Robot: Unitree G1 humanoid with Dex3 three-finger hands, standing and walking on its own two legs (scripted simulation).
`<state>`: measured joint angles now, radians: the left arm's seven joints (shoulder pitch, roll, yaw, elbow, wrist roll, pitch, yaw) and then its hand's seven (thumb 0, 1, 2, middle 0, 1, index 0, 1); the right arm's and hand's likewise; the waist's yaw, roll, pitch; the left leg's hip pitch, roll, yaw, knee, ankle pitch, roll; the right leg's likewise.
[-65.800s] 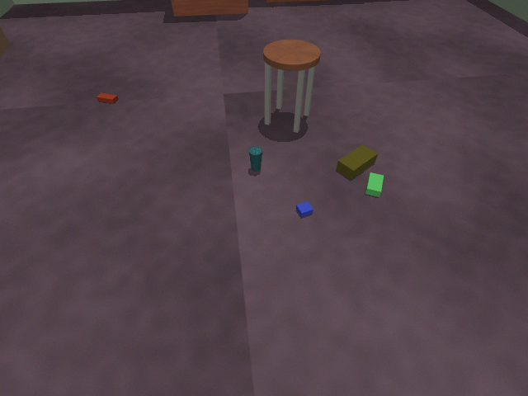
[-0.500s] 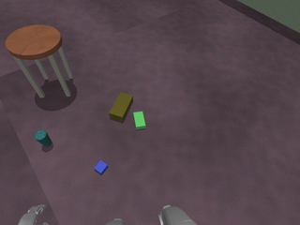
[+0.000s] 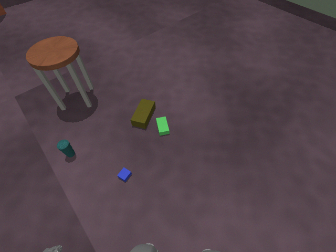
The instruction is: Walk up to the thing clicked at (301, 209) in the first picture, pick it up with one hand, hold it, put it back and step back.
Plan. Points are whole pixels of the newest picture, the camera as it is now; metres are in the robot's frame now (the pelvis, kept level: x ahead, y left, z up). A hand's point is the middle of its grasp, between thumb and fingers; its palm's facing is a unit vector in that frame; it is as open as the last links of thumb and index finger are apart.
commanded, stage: step back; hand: left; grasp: from above
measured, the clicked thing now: (124, 174) +0.62 +0.30 -0.74
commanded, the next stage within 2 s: none
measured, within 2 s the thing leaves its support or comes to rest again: neither
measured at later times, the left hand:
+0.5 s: hand out of the picture -0.09 +0.24 -0.15, palm faces -0.03 -0.91 -0.41, open 7.4 cm
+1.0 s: hand out of the picture -0.23 +0.24 -0.15, palm faces +0.04 -0.92 -0.39, open 7.4 cm
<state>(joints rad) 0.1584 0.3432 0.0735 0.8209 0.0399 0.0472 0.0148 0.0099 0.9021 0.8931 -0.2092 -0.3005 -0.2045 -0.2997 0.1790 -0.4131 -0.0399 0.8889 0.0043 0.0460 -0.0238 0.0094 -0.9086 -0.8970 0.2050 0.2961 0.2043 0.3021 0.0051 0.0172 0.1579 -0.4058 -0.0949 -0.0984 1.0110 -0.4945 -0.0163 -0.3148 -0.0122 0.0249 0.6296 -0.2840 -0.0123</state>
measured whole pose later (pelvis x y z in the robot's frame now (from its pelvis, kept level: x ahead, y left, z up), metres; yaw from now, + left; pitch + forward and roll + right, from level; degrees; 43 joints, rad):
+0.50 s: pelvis -0.17 -0.03 -0.01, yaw -2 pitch -3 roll -2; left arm 0.20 0.36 0.08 0.87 0.04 0.04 0.00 0.01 0.91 0.89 -0.21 -0.30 -0.20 -0.30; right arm 0.08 -0.41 -0.05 0.81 -0.02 0.06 -0.01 0.01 -0.91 -0.90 0.21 0.30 0.21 0.30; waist 0.01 0.05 0.17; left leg -0.50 0.04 -0.10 0.78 -0.35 -0.01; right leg -0.25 0.05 0.03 0.70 -0.41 -0.01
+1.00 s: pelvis -0.34 -0.03 +0.00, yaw +2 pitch -3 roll -1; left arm 0.13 0.39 0.07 0.84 0.01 0.06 0.03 0.01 0.91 0.89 -0.21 -0.30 -0.20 -0.30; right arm 0.15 -0.36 -0.03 0.85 -0.04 0.05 0.00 0.01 -0.91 -0.90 0.21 0.30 0.21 0.30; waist 0.00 -0.01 0.17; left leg -0.33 0.01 -0.01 0.62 -0.25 0.03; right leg -0.44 0.09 0.10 1.15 -0.53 0.00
